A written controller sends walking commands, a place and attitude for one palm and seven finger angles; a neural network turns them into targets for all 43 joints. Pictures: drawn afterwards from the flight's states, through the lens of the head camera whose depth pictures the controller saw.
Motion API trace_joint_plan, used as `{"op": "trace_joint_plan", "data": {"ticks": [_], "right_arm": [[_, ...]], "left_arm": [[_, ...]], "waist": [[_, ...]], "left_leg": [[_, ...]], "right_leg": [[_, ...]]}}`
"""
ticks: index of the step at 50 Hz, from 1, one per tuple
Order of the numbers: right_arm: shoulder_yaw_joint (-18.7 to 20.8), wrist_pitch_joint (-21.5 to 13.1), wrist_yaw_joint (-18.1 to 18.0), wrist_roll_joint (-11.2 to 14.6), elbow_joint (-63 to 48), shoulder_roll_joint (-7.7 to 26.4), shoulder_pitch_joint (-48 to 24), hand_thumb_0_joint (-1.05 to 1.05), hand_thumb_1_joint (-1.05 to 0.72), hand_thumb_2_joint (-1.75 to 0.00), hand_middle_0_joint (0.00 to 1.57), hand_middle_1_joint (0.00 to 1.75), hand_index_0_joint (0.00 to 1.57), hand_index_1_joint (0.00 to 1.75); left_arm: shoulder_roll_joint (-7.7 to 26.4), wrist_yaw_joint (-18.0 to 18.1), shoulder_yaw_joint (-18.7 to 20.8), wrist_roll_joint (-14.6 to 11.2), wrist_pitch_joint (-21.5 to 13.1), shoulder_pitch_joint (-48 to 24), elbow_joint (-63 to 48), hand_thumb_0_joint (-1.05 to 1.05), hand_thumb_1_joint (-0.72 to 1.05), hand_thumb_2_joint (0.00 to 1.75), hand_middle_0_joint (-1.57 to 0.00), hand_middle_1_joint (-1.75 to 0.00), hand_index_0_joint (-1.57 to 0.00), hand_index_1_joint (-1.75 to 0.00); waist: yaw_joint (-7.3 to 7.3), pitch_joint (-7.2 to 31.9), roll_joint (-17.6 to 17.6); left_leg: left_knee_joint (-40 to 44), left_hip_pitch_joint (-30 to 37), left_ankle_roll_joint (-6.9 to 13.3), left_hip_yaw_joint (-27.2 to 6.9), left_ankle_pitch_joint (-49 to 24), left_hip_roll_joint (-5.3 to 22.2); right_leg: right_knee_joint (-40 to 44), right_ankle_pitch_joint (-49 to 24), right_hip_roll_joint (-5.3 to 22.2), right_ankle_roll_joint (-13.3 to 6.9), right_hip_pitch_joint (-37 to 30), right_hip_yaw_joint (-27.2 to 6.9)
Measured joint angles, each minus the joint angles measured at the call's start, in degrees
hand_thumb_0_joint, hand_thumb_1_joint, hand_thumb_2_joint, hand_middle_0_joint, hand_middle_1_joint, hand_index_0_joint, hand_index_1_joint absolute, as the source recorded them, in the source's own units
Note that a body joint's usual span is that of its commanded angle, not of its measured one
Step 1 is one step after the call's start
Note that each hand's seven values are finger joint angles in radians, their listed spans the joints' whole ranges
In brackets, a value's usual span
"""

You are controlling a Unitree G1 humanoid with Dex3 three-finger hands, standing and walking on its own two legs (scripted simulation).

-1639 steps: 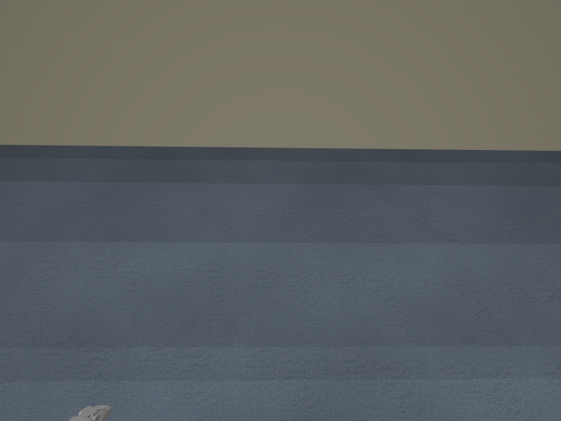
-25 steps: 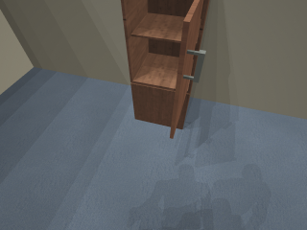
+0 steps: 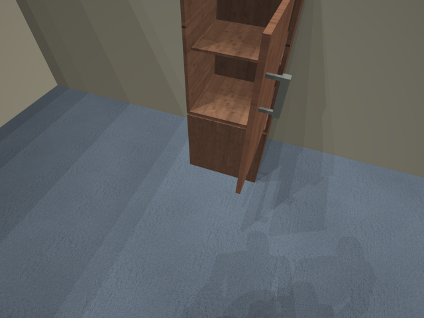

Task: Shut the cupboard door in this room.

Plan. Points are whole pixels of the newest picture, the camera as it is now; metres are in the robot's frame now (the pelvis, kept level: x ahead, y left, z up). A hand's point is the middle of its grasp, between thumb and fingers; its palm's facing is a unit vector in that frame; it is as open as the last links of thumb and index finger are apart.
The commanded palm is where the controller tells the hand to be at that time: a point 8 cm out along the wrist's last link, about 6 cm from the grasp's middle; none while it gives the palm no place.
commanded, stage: look at it before walking up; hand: left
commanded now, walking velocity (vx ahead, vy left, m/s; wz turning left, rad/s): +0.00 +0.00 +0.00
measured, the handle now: (273, 95) +0.63 -0.11 +0.08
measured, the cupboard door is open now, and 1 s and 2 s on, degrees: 88 88 88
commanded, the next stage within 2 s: walk around to get in front in 0.46 s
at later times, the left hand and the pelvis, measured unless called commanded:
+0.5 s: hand out of the picture +0.02 +0.21 -0.17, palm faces +0.01 -0.97 -0.22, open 7.4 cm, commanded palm none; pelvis +0.00 +0.02 +0.00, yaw +0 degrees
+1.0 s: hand out of the picture +0.05 +0.20 -0.18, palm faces -0.12 -0.95 -0.29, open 7.4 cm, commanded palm none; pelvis -0.03 +0.00 -0.02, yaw -10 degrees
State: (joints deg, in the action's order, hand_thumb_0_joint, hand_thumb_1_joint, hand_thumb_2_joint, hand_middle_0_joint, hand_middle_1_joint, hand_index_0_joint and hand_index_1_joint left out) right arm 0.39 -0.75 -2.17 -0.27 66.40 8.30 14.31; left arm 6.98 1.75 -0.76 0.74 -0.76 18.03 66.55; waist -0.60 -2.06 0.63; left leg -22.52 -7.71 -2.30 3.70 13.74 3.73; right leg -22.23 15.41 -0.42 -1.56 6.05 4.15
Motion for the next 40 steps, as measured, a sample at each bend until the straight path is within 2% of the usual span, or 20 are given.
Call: {"op": "trace_joint_plan", "data": {"ticks": [15, 30, 35, 40], "right_arm": [[0.0, -0.3, 0.2, -0.1, 0.1, 0.4, 0.3, 0.01, -0.9, -0.9, 0.2, 0.29, 0.2, 0.3], [0.1, -0.7, 0.8, -0.1, -0.6, 4.2, -2.0, 0.01, -0.9, -0.9, 0.2, 0.29, 0.2, 0.3], [0.6, -0.2, 0.2, -0.3, -2.3, 4.9, -3.7, 0.01, -0.9, -0.9, 0.2, 0.29, 0.2, 0.3], [1.3, 0.7, 0.1, -0.6, -5.7, 4.0, -5.1, 0.01, -0.9, -0.9, 0.2, 0.29, 0.2, 0.3]], "left_arm": [[2.7, 0.0, 0.8, 0.0, -0.2, -3.0, -1.5, 0.01, 0.91, 0.9, -0.2, -0.3, -0.2, -0.3], [6.6, -0.8, 1.4, 0.1, -0.2, -6.6, -2.7, 0.01, 0.91, 0.9, -0.2, -0.3, -0.2, -0.3], [7.2, -0.6, 2.0, 0.1, 1.1, -6.8, -3.7, 0.01, 0.91, 0.9, -0.2, -0.3, -0.2, -0.3], [7.3, -1.4, 2.9, 0.4, 3.2, -6.5, -5.8, 0.01, 0.91, 0.9, -0.2, -0.3, -0.2, -0.3]], "waist": [[0.4, -0.5, 0.1], [0.51, -0.7, 0.5], [-0.23, -0.7, 0.5], [-0.6, -1.9, 1.1]], "left_leg": [[0.0, 0.3, 0.7, 0.1, -0.1, -0.7], [1.4, 0.8, 1.8, 0.4, -0.9, -1.9], [-0.4, -0.2, 1.9, 2.1, 0.1, -1.5], [-4.7, -2.3, 2.2, 5.3, 2.3, -0.9]], "right_leg": [[0.2, -0.2, 0.7, 0.6, -0.4, 0.0], [1.7, -1.3, 1.8, 1.7, -1.0, -0.3], [-0.5, -0.9, 1.6, 2.0, 1.0, -2.1], [-9.1, 1.7, 1.5, 2.0, 6.5, -4.5]]}}
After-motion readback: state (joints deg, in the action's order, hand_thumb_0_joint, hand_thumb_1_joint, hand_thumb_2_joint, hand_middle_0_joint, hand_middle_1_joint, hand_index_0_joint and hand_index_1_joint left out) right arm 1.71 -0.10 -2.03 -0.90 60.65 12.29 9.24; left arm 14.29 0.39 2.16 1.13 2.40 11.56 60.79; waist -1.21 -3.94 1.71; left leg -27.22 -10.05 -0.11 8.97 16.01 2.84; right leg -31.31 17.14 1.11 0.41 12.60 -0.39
